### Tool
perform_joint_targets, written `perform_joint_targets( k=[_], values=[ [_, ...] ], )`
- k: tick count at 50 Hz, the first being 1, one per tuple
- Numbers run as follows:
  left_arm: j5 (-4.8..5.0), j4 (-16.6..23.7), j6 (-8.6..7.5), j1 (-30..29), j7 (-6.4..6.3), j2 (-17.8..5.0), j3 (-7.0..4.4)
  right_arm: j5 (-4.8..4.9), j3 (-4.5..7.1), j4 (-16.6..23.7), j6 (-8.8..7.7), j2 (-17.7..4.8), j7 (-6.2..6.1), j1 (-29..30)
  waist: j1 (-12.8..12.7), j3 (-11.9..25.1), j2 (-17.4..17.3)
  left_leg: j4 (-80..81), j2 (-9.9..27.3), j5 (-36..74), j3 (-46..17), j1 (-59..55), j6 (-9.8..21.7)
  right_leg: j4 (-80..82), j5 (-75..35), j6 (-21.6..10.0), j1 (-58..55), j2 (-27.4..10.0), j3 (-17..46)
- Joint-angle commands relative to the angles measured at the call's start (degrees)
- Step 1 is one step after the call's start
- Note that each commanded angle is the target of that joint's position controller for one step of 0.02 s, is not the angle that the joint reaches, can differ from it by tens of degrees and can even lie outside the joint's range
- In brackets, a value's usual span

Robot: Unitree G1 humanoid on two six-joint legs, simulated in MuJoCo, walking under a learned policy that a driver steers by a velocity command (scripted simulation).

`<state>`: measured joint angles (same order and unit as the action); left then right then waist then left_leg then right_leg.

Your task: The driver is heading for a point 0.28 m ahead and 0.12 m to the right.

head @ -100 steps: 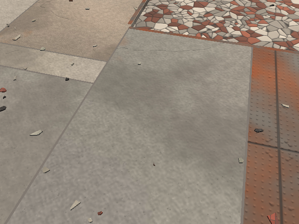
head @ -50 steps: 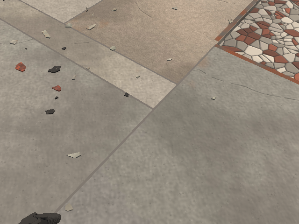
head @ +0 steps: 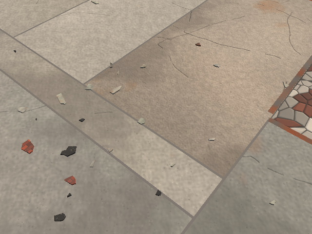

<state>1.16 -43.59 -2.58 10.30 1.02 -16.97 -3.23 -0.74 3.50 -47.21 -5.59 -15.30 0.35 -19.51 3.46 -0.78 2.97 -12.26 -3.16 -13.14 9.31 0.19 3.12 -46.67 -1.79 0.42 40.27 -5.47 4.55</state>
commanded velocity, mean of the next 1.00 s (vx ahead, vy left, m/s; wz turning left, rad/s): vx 0.17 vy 0.00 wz -0.16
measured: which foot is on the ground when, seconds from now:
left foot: down 0.00-0.18, up 0.20-0.58, down 0.60-1.00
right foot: up 0.00-0.18, down 0.20-1.00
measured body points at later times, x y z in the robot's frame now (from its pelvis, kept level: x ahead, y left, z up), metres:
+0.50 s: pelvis +0.21 -0.05 +0.00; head +0.25 -0.06 +0.44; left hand +0.39 +0.19 -0.11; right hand +0.30 -0.34 -0.13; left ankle +0.31 +0.11 -0.70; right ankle +0.24 -0.13 -0.74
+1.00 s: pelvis +0.28 -0.02 -0.01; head +0.29 -0.02 +0.44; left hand +0.41 +0.23 -0.14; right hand +0.35 -0.29 -0.14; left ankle +0.31 +0.10 -0.74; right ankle +0.24 -0.13 -0.74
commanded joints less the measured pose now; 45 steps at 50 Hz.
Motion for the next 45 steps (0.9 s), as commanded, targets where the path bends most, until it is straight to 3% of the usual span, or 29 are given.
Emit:
perform_joint_targets(
  k=[1,4,6,7,8,9,10,11,12,13,14,15,16,19,21,23,26,28,29,30,31,32,33,34,38,45],
  values=[
    [-0.09,5.7,-0.73,-6.1,1.11,-0.9,0.36,0.49,2.10,2.8,-0.46,-9.2,-0.71,1.9,0.6,-4.2,-4.4,5.4,16.8,20.1,-3.1,2.1,6.4,6.6,-4.3,-1.0,-0.5,-0.2,-2.6],
    [0.05,8.8,-0.74,-10.2,2.28,-1.0,0.43,1.18,2.44,1.3,1.06,-10.1,-0.93,-0.6,1.7,-5.1,-4.4,2.1,18.8,25.2,-1.6,-5.1,5.8,10.2,0.7,-2.6,2.3,0.6,-5.0],
    [-0.16,10.2,-0.75,-10.3,2.98,-1.6,0.04,1.37,2.55,1.1,2.18,-10.9,-1.32,0.0,0.2,-4.2,-5.5,-3.4,18.9,40.6,-0.1,-6.9,4.7,12.0,6.2,-4.3,-1.2,3.1,-7.8],
    [-0.59,10.3,-0.75,-8.3,3.10,-2.4,-0.47,1.48,2.67,1.2,2.70,-11.6,-1.71,0.2,-1.3,-1.9,-7.1,-8.4,18.7,52.7,0.2,-7.2,4.0,11.9,9.0,-5.2,-5.7,5.6,-9.7],
    [-0.81,9.3,-0.84,-2.8,3.03,-4.2,-1.46,1.44,2.68,1.3,3.17,-12.1,-2.08,0.6,-4.5,1.8,-8.1,-16.1,17.8,59.8,0.4,-6.7,3.0,12.8,9.4,-6.3,-12.9,8.0,-10.4],
    [-0.93,7.3,-1.05,5.4,2.42,-6.8,-2.93,1.75,2.45,1.5,3.31,-12.1,-2.34,1.7,-9.2,6.2,-7.1,-26.9,15.6,57.2,1.6,-2.0,1.0,18.5,1.5,-8.2,-25.6,9.4,-9.6],
    [-1.48,6.0,-0.60,11.9,1.08,-11.3,-4.17,0.64,1.51,3.0,2.53,-10.1,-2.34,1.0,-11.5,12.6,-1.2,-43.4,12.1,35.2,1.6,11.8,-1.8,17.1,-18.6,-11.5,-44.0,1.2,0.9],
    [-2.60,7.1,-0.70,9.0,0.38,-15.7,-3.81,-0.91,-1.22,4.3,1.15,-2.7,-0.77,-7.7,-4.0,22.2,11.5,-65.6,1.6,-26.0,-3.6,34.7,-5.6,14.6,-40.6,-24.9,-65.0,-18.1,28.9],
    [-2.34,7.4,-0.36,12.9,0.32,-10.5,-2.91,0.90,0.19,1.0,0.30,-9.4,0.11,-5.1,-10.2,31.3,1.0,-69.5,2.7,-26.5,-15.9,33.3,-5.2,17.0,-41.1,-25.8,-64.3,-18.3,29.7],
    [-1.90,7.1,-0.34,8.8,0.44,-9.0,-2.21,3.08,0.59,3.5,0.34,-10.1,0.27,1.4,-9.5,21.7,1.4,-67.2,5.7,-22.7,-15.1,37.2,-4.7,18.6,-40.2,-22.6,-57.8,-15.4,19.7],
    [-0.82,6.8,-0.39,5.0,0.43,-6.9,-1.74,2.49,0.13,4.1,0.46,-8.7,-0.29,4.4,-7.5,13.4,-2.0,-61.7,7.7,-18.7,-13.2,38.6,-4.7,21.1,-34.1,-19.3,-48.4,-11.7,14.2],
    [-0.72,6.9,-0.35,1.8,0.26,-5.2,-1.14,1.54,0.38,3.6,1.10,-8.5,-0.93,5.4,-5.7,9.0,-3.1,-58.0,8.9,-15.8,-12.7,36.4,-5.1,23.6,-30.1,-17.6,-40.5,-9.8,11.2],
    [-1.31,7.1,-0.33,-0.1,0.25,-4.8,-0.94,1.40,0.60,3.1,2.23,-8.4,-1.24,3.6,-3.2,7.5,-1.9,-56.0,9.5,-13.5,-12.7,30.6,-5.5,26.3,-28.7,-16.9,-33.0,-8.2,8.4],
    [-2.31,6.3,-1.04,-3.8,0.51,-5.2,-1.15,0.81,0.21,1.6,4.37,-5.4,-2.23,-0.9,0.0,7.4,0.6,-47.3,8.5,-8.0,-11.4,22.7,-7.4,29.3,-30.3,-16.8,-23.8,-5.8,2.2],
    [-2.32,5.2,-0.89,-4.5,0.04,-5.1,-1.11,0.33,-0.05,1.8,4.60,-4.7,-2.62,0.7,-0.2,8.1,1.8,-39.9,8.5,-3.6,-11.5,21.1,-7.8,29.2,-28.4,-15.8,-23.6,-4.7,-0.1],
    [-2.34,4.0,-0.32,-4.0,-0.45,-5.2,-1.04,0.44,-0.14,2.0,4.79,-4.7,-2.58,3.5,-1.6,8.6,2.5,-34.2,8.6,1.3,-11.6,19.9,-7.7,29.7,-21.7,-14.8,-24.5,-4.4,-0.4],
    [-2.50,2.1,0.49,-3.3,-0.64,-4.8,-0.66,0.74,0.20,2.5,5.24,-5.7,-2.42,7.1,-3.0,6.9,2.8,-27.9,8.2,2.5,-11.9,18.0,-7.1,30.3,-7.4,-14.0,-24.5,-5.1,1.8],
    [-2.07,1.1,0.84,-3.8,-0.57,-3.9,-0.15,0.38,0.39,2.4,5.16,-5.7,-2.25,7.4,-2.3,5.6,2.8,-21.4,7.4,3.2,-11.4,14.7,-5.9,28.6,0.8,-12.6,-24.0,-4.8,3.1],
    [-1.64,0.6,0.92,-3.9,-0.55,-3.0,0.26,-0.12,0.35,2.0,4.92,-5.4,-2.12,6.7,-1.4,5.1,2.0,-15.5,6.9,7.2,-10.8,11.3,-5.0,27.1,6.0,-10.5,-23.2,-3.3,2.9],
    [-1.81,-0.3,0.77,-1.7,-0.55,-1.5,0.82,-0.78,0.49,2.2,4.66,-6.7,-2.13,7.0,-1.9,4.6,-0.2,-11.7,9.0,14.7,-13.4,8.2,-4.0,25.2,10.9,-7.4,-22.3,-0.9,2.6],
    [-2.86,-0.9,0.50,2.0,-0.49,-1.0,0.94,-0.76,1.03,3.0,4.58,-10.1,-2.46,8.0,-5.0,4.6,-6.1,-12.1,13.5,23.2,-17.5,5.8,-2.0,21.6,17.6,-4.7,-20.6,3.1,0.5],
    [-2.67,-1.7,0.61,5.5,-0.69,0.1,1.03,-0.27,1.12,2.3,4.83,-10.2,-2.49,10.5,-8.2,4.9,-13.1,-12.1,14.4,15.0,-18.3,9.5,1.0,22.2,21.2,-2.8,-22.4,6.1,-2.7],
    [-2.78,-1.8,1.11,2.1,-1.07,-1.4,0.99,0.13,0.57,2.5,4.86,-6.6,-1.96,11.7,-5.9,3.4,-11.6,-10.5,12.0,5.4,-17.5,14.3,0.5,22.2,18.7,-1.8,-26.0,5.9,-3.3],
    [-2.34,-1.7,1.70,-0.3,-1.40,-2.7,0.56,-0.12,0.14,2.2,4.69,-5.1,-1.67,11.7,-4.8,2.1,-9.8,-10.3,10.4,2.8,-16.2,15.7,-0.9,21.9,16.9,-2.0,-26.4,5.5,-3.1],
    [-2.09,-3.1,2.81,-0.4,-1.98,-2.7,0.32,0.26,0.06,-0.2,3.47,-5.4,-1.48,10.0,-3.8,2.8,-7.3,-13.0,8.4,11.0,-13.8,12.1,-2.3,22.1,10.6,-2.5,-27.1,4.2,-1.7],
    [-1.45,-7.0,2.77,-0.1,-2.39,-2.3,-0.01,0.62,0.01,-3.3,4.06,-5.1,-1.93,11.1,-3.3,3.6,-3.9,-14.6,7.5,17.5,-12.8,8.8,-1.2,21.7,4.9,-1.6,-28.9,3.9,-2.0]
  ],
)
